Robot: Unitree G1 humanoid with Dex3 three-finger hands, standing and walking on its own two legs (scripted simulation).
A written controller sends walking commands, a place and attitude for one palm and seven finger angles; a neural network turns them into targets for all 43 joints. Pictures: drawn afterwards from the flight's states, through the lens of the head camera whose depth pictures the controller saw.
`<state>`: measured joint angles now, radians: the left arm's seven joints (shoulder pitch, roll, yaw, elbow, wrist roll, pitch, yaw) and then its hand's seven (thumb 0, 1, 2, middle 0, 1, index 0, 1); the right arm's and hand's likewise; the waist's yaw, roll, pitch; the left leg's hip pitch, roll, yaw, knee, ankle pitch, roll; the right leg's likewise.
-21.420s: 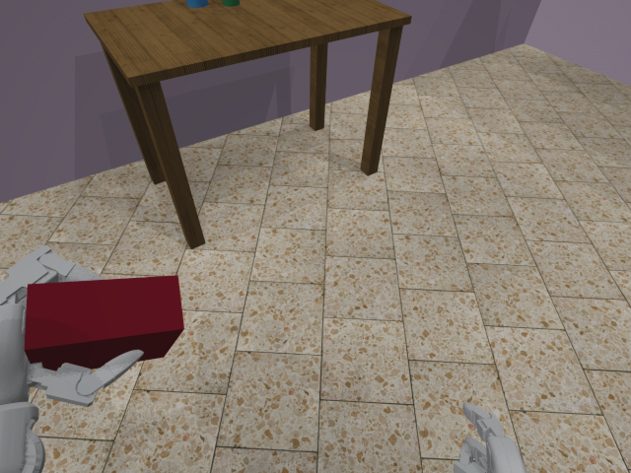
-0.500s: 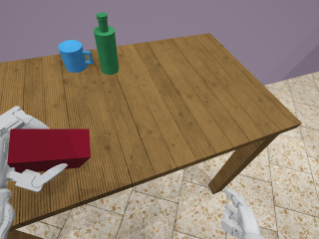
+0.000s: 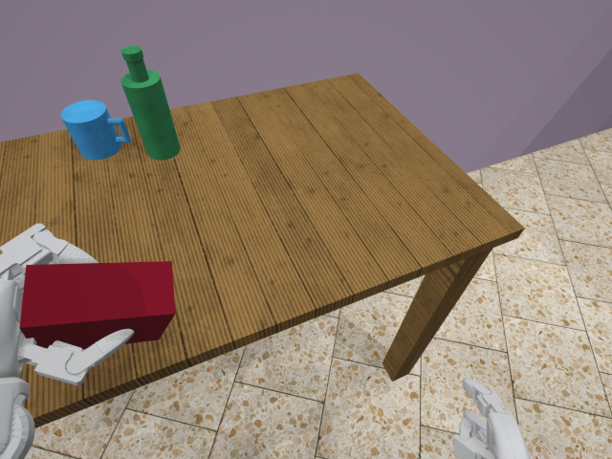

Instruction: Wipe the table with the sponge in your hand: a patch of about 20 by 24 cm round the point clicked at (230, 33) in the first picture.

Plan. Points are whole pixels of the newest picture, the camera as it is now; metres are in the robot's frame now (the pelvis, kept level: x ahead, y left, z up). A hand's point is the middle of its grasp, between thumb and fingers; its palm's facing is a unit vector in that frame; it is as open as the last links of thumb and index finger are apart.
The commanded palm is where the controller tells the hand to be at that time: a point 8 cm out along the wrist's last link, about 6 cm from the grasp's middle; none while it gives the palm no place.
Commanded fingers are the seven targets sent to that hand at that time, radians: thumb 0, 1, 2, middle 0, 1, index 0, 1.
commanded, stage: come to a stop and stand still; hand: left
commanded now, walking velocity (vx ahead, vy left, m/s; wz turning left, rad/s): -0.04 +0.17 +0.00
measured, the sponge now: (124, 306) +0.24 +0.21 +0.13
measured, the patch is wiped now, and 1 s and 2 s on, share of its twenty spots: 0.00 0.00 0.00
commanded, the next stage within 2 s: none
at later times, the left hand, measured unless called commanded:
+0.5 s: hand (45, 272) +0.24 +0.27 +0.18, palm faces +0.40 -0.75 -0.52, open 9.6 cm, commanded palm +0.16 +0.27 +0.18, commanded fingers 0.00 0.10 1.30 -1.20 -1.60 -1.20 -1.60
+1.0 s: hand out of the picture +0.16 +0.33 +0.18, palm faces +0.43 -0.85 -0.30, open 9.6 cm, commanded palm +0.10 +0.36 +0.18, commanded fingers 0.00 0.10 1.30 -1.20 -1.60 -1.20 -1.60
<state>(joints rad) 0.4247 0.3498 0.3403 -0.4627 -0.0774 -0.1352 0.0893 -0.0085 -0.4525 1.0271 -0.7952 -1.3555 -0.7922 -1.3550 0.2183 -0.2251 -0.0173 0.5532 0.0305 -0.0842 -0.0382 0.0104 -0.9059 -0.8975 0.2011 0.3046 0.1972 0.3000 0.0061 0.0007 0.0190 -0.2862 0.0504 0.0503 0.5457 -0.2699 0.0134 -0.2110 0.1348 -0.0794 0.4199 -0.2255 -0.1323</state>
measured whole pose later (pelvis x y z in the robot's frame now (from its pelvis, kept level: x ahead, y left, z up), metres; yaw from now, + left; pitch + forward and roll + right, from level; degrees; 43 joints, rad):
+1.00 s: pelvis -0.06 +0.08 +0.00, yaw +0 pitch -4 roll -1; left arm 0.33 0.34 0.34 -0.42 -0.01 -0.20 0.13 -0.01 -0.45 1.03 -0.78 -1.37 -0.78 -1.37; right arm 0.24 -0.19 0.03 0.59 0.01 -0.16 -0.02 0.01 -0.91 -0.90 0.20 0.30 0.20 0.30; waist 0.03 -0.04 0.05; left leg -0.21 -0.06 0.01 0.47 -0.20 0.07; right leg -0.24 0.03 -0.01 0.45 -0.19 -0.01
